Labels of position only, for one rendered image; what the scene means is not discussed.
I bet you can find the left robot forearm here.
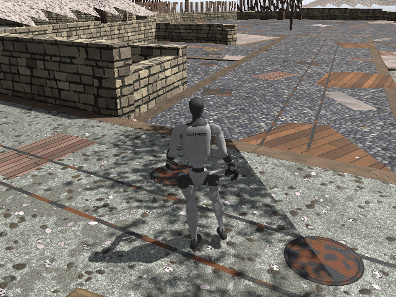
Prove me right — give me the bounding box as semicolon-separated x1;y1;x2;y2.
166;148;174;165

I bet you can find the robot left hand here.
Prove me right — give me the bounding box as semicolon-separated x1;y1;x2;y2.
165;161;179;171

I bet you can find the right robot shin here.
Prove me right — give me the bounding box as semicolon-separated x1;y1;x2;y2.
212;191;225;232

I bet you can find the left robot shin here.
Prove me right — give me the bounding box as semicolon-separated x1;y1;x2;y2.
186;203;197;241

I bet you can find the right robot forearm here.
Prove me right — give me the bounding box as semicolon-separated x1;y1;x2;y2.
223;148;236;171

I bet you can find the robot right hand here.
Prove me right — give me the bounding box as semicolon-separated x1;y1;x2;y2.
225;167;239;181

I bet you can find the left robot upper arm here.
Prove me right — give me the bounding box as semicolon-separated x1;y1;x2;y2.
168;124;184;158

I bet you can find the robot shin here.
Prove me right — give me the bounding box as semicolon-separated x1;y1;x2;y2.
212;191;225;232
186;203;197;241

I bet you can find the right robot upper arm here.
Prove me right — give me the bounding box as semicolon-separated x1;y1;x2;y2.
210;124;228;158

